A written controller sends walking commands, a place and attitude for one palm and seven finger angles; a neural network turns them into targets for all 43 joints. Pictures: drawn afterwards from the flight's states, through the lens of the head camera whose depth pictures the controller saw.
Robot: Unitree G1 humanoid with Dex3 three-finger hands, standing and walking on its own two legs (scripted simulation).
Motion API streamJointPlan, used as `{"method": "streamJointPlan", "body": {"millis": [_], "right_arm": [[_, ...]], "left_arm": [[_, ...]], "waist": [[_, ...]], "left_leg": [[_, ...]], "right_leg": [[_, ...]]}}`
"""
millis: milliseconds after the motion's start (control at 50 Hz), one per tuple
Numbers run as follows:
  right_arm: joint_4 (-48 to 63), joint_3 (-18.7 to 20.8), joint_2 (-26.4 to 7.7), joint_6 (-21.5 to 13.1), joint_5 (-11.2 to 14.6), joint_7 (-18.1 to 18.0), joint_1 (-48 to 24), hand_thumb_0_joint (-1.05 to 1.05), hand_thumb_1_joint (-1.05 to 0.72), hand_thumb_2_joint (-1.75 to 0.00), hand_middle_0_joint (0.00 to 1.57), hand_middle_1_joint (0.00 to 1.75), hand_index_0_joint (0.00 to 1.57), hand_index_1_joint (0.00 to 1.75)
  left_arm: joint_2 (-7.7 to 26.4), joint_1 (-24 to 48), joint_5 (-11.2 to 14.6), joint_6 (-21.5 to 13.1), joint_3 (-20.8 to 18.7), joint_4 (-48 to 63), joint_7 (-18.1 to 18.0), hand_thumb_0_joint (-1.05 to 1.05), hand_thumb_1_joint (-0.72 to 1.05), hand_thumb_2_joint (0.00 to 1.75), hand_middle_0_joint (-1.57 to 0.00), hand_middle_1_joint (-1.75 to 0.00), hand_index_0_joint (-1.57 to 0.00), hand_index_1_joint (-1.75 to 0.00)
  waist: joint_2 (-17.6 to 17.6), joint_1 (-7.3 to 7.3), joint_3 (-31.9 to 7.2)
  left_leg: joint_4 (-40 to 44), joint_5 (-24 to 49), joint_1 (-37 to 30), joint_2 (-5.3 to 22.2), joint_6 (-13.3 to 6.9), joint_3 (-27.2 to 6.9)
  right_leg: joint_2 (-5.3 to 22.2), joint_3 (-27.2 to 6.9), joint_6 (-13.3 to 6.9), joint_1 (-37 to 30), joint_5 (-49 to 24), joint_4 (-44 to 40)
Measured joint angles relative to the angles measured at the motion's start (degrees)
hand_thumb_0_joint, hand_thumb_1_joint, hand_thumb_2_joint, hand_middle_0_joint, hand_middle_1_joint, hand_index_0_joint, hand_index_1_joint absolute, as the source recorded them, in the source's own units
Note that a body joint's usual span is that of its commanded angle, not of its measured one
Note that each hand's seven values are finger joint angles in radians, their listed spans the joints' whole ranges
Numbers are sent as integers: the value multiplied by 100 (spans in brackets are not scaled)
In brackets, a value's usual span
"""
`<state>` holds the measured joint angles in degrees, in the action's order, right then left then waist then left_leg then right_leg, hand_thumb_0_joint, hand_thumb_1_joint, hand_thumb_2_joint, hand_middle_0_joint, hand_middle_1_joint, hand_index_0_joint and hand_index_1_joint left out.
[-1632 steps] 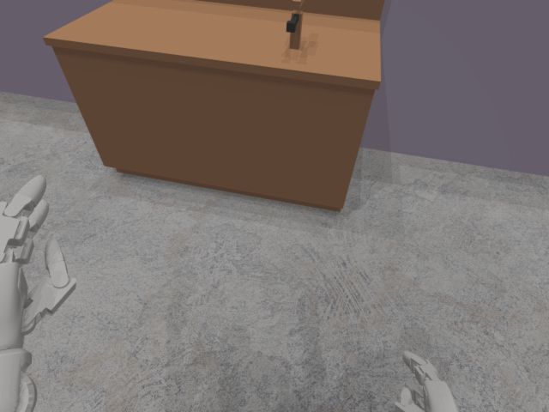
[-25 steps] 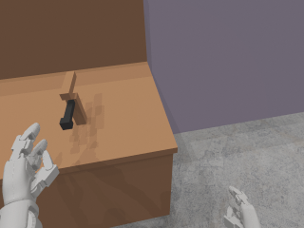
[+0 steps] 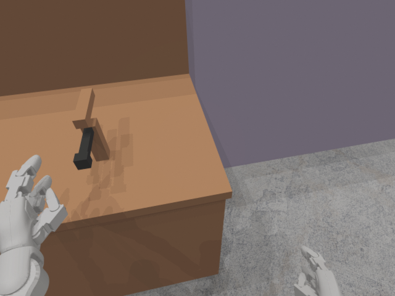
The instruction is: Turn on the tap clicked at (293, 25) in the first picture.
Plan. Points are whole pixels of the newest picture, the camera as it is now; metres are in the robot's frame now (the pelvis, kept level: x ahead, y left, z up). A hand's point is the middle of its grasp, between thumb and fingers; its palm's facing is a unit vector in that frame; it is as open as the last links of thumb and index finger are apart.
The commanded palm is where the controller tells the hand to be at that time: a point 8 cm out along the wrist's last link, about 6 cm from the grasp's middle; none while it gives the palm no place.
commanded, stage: reach beside the lever's end, fingers flat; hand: left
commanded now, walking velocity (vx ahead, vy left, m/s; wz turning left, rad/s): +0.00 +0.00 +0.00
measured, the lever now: (83, 160) +0.35 +0.30 +0.10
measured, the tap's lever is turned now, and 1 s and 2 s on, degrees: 0 0 0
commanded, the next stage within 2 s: push the lever round in 1.66 s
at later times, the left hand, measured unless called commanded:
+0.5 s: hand (59, 199) +0.23 +0.28 +0.12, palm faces +0.54 -0.84 -0.10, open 7.6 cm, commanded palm +0.20 +0.32 +0.12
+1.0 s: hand (61, 180) +0.28 +0.31 +0.11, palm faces +0.56 -0.82 -0.11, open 7.8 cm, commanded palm +0.24 +0.35 +0.10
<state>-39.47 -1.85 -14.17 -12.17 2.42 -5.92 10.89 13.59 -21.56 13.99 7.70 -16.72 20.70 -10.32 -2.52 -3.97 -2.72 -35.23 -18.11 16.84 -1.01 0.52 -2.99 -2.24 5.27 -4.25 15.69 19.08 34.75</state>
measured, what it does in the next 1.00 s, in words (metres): stands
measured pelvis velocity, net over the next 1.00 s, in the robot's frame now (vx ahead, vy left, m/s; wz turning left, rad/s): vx -0.01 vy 0.01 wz -0.02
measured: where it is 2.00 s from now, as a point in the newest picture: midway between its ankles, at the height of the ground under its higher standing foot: outside the picture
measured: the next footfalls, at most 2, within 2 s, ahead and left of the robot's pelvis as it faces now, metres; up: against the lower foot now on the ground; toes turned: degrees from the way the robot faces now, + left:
none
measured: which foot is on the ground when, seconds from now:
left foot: down 0.00-1.00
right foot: down 0.00-1.00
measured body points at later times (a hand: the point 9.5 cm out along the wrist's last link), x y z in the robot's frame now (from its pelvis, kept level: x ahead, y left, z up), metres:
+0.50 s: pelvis -0.01 +0.01 +0.00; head -0.02 +0.00 +0.45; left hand +0.20 +0.32 +0.13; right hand +0.18 -0.22 -0.08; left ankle +0.01 +0.13 -0.73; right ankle +0.00 -0.07 -0.73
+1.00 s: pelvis -0.01 +0.01 +0.00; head +0.00 +0.00 +0.45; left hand +0.25 +0.35 +0.12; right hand +0.15 -0.24 -0.10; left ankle +0.01 +0.13 -0.73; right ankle +0.00 -0.07 -0.73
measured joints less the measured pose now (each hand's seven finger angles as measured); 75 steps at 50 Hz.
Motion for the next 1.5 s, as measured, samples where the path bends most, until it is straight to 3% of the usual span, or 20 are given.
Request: {"method": "streamJointPlan", "body": {"millis": [560, 880, 1080, 1240, 1500], "right_arm": [[-103, -37, 37, 215, -23, -7, -130, 1, -90, -90, 20, 30, 20, 30], [-137, -3, -2, 328, -8, -11, -58, 1, -90, -90, 20, 30, 21, 30], [-206, 78, -106, 303, -1, -11, 79, 1, -91, -90, 20, 30, 20, 30], [-206, 90, -88, 359, -20, 2, 128, 1, -91, -90, 20, 30, 20, 30], [-131, 136, -80, 472, -32, 81, 287, 1, -91, -90, 20, 30, 21, 30]], "left_arm": [[50, 1075, -165, -331, -143, -1322, -87, 2, 90, 90, -18, -23, -18, -23], [300, 1912, -195, -525, -497, -2562, 51, 2, 90, 90, -17, -19, -16, -19], [443, 2264, -206, -947, -726, -3188, 261, 2, 90, 90, -16, -17, -15, -17], [543, 2603, -267, -1071, -850, -3723, 324, 2, 90, 90, -16, -15, -15, -15], [563, 2534, -269, -1269, -957, -3860, 438, 2, 90, 90, -15, -15, -15, -15]], "waist": [[33, 92, 87], [70, 222, 52], [52, 257, 60], [79, 329, 38], [78, 374, -38]], "left_leg": [[69, 129, 75, -43, -75, 61], [63, 131, 223, 12, -60, 124], [-80, 53, 417, 13, -70, 106], [-166, 0, 569, 15, -81, 118], [-239, -90, 663, 20, -115, 171]], "right_leg": [[46, -57, 76, 76, -154, -87], [-8, -120, 54, 254, -184, -78], [-9, -100, 59, 422, -126, 20], [-10, -110, 70, 571, -86, 92], [-16, -166, 107, 664, -36, 129]]}}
